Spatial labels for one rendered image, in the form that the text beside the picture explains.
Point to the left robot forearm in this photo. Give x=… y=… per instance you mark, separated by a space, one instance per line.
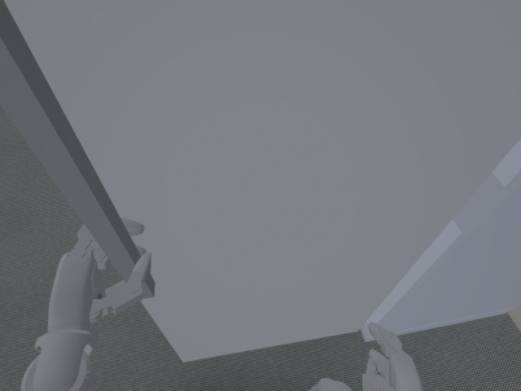
x=64 y=363

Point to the handle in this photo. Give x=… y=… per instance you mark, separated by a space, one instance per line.
x=30 y=103

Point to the robot right hand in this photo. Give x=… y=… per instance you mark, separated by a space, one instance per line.
x=399 y=373

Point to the robot left hand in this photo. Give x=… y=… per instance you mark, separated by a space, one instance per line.
x=72 y=304

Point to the fridge door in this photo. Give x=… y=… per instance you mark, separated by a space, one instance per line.
x=290 y=160

